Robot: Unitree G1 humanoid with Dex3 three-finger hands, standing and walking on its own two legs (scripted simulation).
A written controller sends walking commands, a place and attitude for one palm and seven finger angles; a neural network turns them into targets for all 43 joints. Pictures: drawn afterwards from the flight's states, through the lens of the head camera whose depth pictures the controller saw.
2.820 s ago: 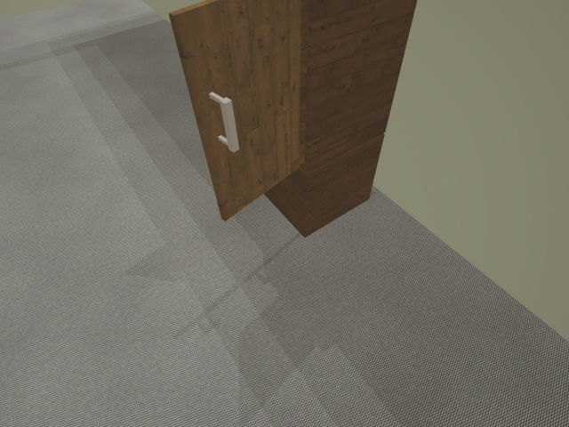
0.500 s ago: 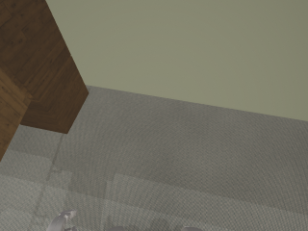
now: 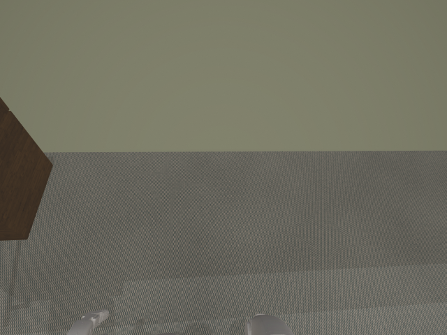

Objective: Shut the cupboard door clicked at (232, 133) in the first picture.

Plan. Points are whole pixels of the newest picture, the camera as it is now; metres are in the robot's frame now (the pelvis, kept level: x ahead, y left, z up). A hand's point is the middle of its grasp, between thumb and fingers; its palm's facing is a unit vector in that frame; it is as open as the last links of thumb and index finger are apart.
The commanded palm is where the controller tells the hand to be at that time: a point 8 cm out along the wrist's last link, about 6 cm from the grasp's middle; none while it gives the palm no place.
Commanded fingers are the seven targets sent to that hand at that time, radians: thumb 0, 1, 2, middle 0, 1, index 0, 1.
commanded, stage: walk around to get in front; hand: left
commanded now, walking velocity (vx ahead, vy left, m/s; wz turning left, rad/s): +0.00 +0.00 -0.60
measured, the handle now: out of the picture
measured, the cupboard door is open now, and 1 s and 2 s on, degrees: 100 100 100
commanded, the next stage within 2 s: none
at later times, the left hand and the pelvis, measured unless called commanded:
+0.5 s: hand (164, 321) +0.15 +0.12 -0.16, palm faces -0.30 -0.92 -0.25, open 7.3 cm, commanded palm none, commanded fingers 0.00 0.90 0.90 -0.20 -0.30 -0.20 -0.30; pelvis +0.02 -0.05 +0.00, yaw -19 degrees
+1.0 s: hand (202, 271) +0.25 +0.06 -0.17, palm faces -0.58 -0.78 -0.24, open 7.4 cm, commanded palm none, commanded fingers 0.00 0.90 0.90 -0.20 -0.30 -0.20 -0.30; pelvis +0.04 -0.06 -0.01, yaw -37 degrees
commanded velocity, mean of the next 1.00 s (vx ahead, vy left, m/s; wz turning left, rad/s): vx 0.00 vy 0.00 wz -0.60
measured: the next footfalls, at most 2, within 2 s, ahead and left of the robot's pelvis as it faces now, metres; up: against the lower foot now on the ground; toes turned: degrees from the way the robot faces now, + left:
right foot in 0.22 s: +0.02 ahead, -0.15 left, +0.00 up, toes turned -13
left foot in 0.64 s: +0.13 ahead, +0.06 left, +0.00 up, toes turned -22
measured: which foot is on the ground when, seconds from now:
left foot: down 0.00-0.22, up 0.24-0.62, down 0.64-1.00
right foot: up 0.00-0.20, down 0.22-0.64, up 0.66-1.00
